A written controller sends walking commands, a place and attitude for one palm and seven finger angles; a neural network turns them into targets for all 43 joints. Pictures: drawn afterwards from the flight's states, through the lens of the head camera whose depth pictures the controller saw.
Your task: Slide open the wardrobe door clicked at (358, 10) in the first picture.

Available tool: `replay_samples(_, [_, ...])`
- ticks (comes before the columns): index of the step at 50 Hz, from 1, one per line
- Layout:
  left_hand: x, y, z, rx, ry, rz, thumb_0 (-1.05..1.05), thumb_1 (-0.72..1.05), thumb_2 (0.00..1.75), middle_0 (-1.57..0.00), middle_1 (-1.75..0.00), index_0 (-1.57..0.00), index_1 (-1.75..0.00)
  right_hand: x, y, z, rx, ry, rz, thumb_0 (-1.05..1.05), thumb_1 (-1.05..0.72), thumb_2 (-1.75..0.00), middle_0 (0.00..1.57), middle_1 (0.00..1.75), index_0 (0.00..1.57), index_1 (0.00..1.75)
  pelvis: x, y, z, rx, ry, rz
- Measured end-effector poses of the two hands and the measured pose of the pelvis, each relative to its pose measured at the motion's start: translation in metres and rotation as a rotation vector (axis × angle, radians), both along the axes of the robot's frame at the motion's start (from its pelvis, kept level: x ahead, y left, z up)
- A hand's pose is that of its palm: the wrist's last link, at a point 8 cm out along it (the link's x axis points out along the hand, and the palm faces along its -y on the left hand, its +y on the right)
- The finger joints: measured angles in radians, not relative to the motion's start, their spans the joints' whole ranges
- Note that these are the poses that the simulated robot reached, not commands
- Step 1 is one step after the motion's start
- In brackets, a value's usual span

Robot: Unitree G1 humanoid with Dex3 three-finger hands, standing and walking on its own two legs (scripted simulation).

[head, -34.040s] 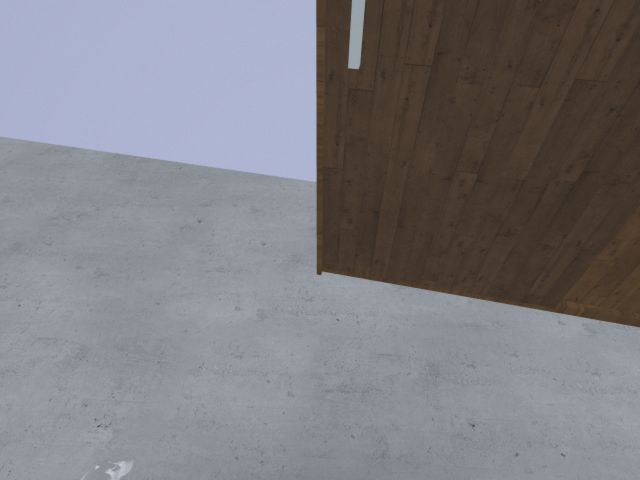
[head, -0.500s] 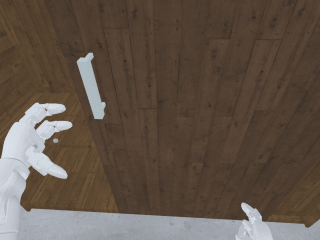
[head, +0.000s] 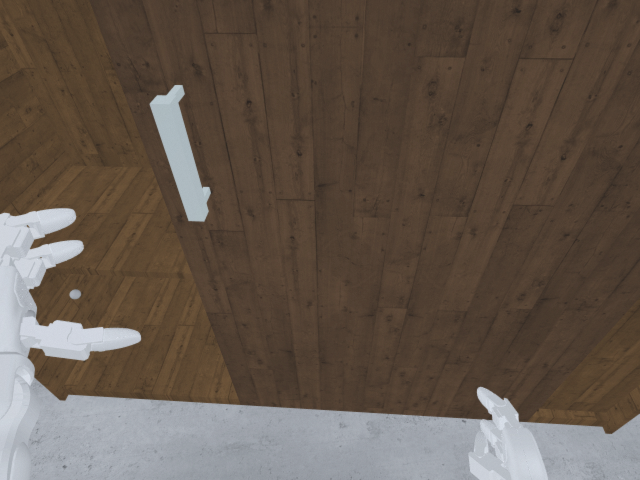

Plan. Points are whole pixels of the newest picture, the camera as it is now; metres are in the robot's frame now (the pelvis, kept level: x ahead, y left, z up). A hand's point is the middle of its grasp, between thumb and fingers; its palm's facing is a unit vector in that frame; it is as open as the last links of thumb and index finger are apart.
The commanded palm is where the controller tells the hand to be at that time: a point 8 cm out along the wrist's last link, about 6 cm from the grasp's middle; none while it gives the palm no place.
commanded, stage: draw the hand back to the body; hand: left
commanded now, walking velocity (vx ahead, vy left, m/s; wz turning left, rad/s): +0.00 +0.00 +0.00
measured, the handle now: (188, 156) +0.46 +0.25 +0.19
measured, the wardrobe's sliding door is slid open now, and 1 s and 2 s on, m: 0.59 0.59 0.59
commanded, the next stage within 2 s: step back with the hand held close in 0.90 s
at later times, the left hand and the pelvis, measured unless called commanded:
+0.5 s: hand (89, 294) +0.23 +0.28 +0.16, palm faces +0.41 -0.83 -0.36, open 9.0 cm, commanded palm +0.19 +0.31 +0.18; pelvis +0.04 +0.02 +0.01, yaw -2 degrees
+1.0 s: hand (78, 310) +0.21 +0.28 +0.17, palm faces +0.44 -0.83 -0.35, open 7.4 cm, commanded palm +0.17 +0.31 +0.18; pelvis +0.03 +0.02 +0.01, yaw -1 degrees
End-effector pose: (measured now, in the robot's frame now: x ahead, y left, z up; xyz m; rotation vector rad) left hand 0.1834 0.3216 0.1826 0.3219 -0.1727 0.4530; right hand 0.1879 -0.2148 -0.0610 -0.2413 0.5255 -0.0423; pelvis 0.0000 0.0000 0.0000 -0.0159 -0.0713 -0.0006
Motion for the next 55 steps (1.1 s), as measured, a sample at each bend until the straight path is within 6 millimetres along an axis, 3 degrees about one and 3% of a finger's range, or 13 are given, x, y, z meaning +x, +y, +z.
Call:
replay_samples(10, [-0.001,-0.006,-0.007,0.058,0.008,0.021,-0.01,0.00,0.47,-0.23,-0.82,-0.24,-0.82,-0.009,0.009,-0.018,-0.004,0.133,-0.031,0.01,-0.90,-0.90,0.20,0.30,0.20,0.30,0.019,0.013,0.005,0.010,-0.005,-0.011])
replay_samples(19, [0.013,-0.005,0.000,0.097,0.008,-0.017,0.00,0.33,0.62,-0.23,-0.63,-0.23,-0.63,0.014,0.014,-0.007,0.006,0.097,-0.048,0.01,-0.90,-0.90,0.20,0.30,0.20,0.30,0.035,0.021,0.007,0.013,-0.008,-0.028])
replay_samples(32, [0.000,-0.002,-0.003,0.095,0.044,-0.004,0.01,0.76,0.83,-0.21,-0.38,-0.22,-0.38,0.033,0.021,0.002,0.000,0.085,-0.017,0.01,-0.90,-0.90,0.20,0.30,0.20,0.30,0.040,0.024,0.007,0.008,-0.006,-0.022])
replay_samples(42, [-0.006,-0.006,0.000,0.091,0.029,0.001,0.01,0.87,0.89,-0.21,-0.31,-0.21,-0.31,0.022,0.024,-0.003,0.016,0.106,-0.016,0.01,-0.90,-0.90,0.20,0.30,0.20,0.30,0.033,0.021,0.008,0.009,-0.017,-0.020])
replay_samples(52, [-0.015,-0.010,-0.003,0.085,0.033,-0.003,0.02,0.89,0.89,-0.21,-0.30,-0.21,-0.30,0.005,0.011,-0.005,0.005,0.121,-0.044,0.01,-0.90,-0.90,0.20,0.30,0.20,0.30,0.024,0.016,0.008,0.007,-0.034,-0.022])
replay_samples(55, [-0.016,-0.003,0.007,0.132,-0.001,0.011,0.02,0.88,0.89,-0.21,-0.30,-0.21,-0.30,0.001,0.007,-0.004,-0.003,0.134,-0.054,0.01,-0.90,-0.90,0.20,0.30,0.20,0.30,0.020,0.014,0.008,-0.002,-0.012,-0.016])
